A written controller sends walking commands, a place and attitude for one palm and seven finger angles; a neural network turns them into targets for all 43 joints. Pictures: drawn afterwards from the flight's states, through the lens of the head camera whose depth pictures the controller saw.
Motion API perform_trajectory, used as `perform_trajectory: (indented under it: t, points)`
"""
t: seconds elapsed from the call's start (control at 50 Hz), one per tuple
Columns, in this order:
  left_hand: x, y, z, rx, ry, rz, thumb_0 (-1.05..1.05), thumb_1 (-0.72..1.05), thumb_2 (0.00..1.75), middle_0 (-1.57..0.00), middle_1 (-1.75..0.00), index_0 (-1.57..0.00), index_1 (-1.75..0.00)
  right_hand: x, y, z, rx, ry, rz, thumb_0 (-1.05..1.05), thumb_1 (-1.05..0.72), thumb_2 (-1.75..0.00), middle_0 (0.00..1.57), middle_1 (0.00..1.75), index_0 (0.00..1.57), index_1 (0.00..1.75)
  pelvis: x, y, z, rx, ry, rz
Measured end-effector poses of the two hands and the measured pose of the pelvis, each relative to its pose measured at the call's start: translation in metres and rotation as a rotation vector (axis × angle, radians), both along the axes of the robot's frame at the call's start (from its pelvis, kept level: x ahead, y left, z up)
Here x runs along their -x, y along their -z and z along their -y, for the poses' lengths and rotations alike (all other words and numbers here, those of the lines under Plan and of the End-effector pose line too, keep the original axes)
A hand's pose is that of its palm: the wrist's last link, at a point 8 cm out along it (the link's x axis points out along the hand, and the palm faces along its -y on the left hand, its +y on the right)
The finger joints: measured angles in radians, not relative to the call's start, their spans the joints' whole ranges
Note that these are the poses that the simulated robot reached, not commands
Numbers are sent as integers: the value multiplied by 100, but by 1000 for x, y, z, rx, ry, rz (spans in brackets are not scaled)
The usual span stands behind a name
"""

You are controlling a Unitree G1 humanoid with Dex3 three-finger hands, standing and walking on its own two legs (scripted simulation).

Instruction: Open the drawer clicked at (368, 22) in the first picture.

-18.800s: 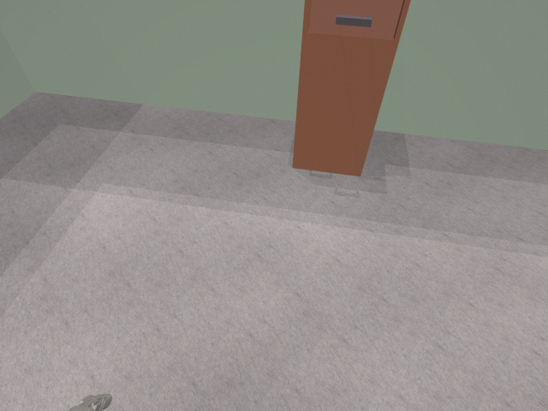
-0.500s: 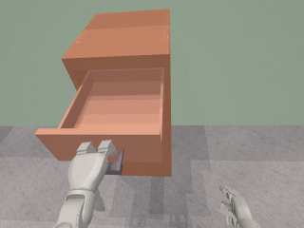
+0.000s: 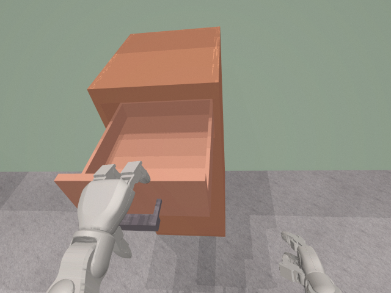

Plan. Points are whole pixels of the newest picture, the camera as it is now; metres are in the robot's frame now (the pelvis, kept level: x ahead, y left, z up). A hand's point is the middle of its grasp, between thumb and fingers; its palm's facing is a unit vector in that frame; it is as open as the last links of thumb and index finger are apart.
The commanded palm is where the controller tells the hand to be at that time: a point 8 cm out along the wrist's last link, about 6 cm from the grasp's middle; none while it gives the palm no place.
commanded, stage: lift the hand off the handle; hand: left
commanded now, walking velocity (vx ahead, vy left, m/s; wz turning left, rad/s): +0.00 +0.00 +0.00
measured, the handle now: (131, 212) +0.26 +0.20 +0.03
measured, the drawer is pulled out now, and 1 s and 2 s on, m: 0.29 0.29 0.29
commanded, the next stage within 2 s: draw the hand back to the body in 0.58 s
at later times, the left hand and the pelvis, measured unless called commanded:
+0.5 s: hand (114, 177) +0.24 +0.18 +0.18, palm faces +0.26 -0.11 -0.96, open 13.8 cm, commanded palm +0.19 +0.18 +0.23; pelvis -0.01 +0.00 +0.00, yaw +0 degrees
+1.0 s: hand (92, 187) +0.23 +0.22 +0.17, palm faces +0.17 -0.09 -0.98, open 13.9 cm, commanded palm +0.17 +0.21 +0.23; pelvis -0.01 +0.00 +0.00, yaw +0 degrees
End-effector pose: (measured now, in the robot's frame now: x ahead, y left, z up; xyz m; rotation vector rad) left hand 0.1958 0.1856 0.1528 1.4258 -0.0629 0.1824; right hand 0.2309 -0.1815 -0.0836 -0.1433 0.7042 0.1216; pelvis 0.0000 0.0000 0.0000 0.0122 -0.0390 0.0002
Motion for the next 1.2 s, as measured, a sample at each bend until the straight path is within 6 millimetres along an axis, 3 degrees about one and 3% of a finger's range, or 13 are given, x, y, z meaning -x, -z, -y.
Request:
perform_trajectory:
  t: [0.12,0.3,0.54,0.74,0.96,1.1,1.2]
  points:
    - [-5,-28,-1,-15,-10,71,0,-49,30,-37,-123,-34,-121,-3,-4,-5,-19,-18,-1,1,-91,-90,20,29,20,30,2,-2,-1,1,0,15]
    - [-12,-41,-1,-8,12,25,0,-49,30,-33,-121,-32,-121,-1,-9,-8,-42,-18,4,1,-91,-90,20,29,20,30,5,-4,-2,-1,7,28]
    - [-15,-77,1,-22,41,108,0,-50,30,-32,-120,-32,-121,2,-6,-9,-60,-32,-9,1,-91,-90,20,29,20,30,9,-4,-2,-1,2,35]
    - [-20,-63,9,-8,70,45,0,-50,30,-32,-120,-32,-120,9,-3,-4,-68,-24,-23,1,-91,-90,20,29,20,30,11,-3,0,-5,11,22]
    - [-5,-67,-32,-35,-75,23,0,-49,30,-32,-120,-32,-120,9,-1,7,-38,-6,-25,1,-91,-90,20,29,20,30,10,-3,2,-2,1,24]
    - [6,-57,-30,-33,-17,-18,0,-49,30,-32,-120,-32,-120,6,-5,8,2,-6,3,1,-91,-90,20,29,20,30,11,-3,-1,0,-8,24]
    - [14,-64,-41,-68,-17,24,0,-49,30,-32,-120,-32,-121,6,-7,3,9,-9,9,1,-91,-90,20,29,20,30,9,-3,-3,3,-6,26]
